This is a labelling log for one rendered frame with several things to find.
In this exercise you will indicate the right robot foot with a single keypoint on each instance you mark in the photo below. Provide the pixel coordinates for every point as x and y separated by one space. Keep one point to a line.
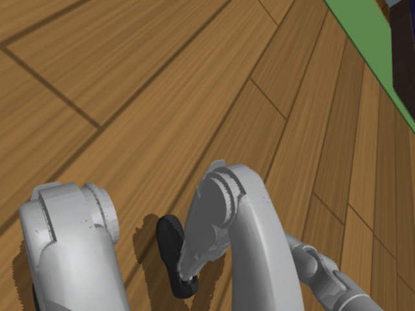
170 238

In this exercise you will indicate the bed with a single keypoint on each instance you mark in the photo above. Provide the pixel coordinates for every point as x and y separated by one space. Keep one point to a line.
402 24

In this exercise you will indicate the right robot arm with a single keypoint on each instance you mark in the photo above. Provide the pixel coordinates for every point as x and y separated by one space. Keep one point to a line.
334 290

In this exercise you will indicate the right robot hand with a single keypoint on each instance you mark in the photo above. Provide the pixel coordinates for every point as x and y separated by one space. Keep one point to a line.
292 241

